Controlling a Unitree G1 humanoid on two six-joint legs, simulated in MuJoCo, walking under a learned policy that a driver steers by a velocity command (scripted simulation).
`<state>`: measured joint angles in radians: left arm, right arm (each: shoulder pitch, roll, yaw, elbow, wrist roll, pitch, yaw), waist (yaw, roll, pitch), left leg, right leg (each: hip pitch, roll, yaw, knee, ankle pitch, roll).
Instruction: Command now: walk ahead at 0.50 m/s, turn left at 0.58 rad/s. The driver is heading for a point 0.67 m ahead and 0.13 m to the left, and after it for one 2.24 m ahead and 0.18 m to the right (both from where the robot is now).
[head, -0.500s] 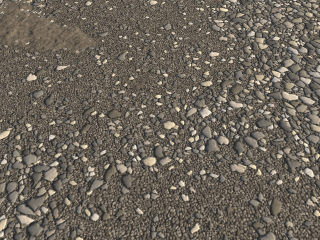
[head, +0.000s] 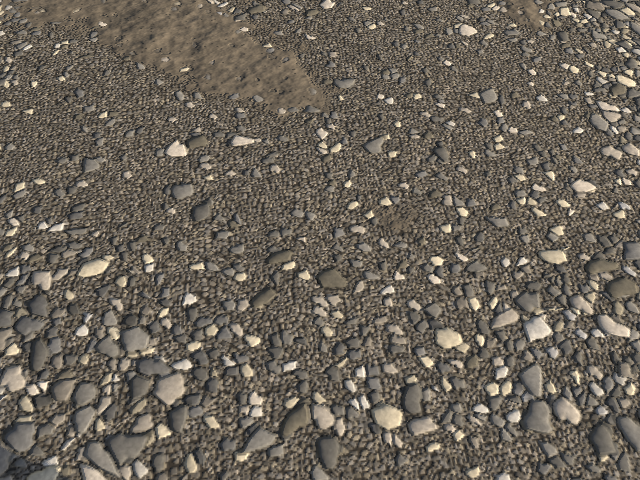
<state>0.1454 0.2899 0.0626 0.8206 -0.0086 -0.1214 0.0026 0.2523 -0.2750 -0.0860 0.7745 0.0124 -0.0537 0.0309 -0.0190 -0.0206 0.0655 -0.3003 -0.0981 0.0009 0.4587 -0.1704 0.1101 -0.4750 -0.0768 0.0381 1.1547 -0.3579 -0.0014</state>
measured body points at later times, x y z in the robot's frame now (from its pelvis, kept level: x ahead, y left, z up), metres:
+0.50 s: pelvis +0.29 -0.04 +0.00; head +0.31 -0.03 +0.45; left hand +0.34 +0.26 -0.10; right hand +0.46 -0.28 -0.11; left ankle +0.19 +0.07 -0.65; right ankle +0.35 -0.13 -0.74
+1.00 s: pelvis +0.51 +0.13 +0.00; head +0.54 +0.16 +0.45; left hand +0.44 +0.41 -0.13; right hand +0.78 -0.03 -0.09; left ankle +0.51 +0.21 -0.74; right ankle +0.53 -0.05 -0.64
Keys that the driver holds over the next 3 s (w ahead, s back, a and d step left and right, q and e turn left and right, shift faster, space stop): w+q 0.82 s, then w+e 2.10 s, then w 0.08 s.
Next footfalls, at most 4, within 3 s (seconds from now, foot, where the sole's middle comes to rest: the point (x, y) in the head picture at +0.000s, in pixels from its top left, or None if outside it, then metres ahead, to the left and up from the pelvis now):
0.34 right None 0.39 -0.12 -0.77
0.86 left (206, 435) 0.54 0.23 -0.77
1.40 right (241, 282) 0.92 0.18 -0.77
1.86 left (147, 213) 1.14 0.45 -0.77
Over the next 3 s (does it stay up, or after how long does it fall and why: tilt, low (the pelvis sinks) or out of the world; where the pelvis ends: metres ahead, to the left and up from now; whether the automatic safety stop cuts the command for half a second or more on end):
stays up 1.60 0.19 0.00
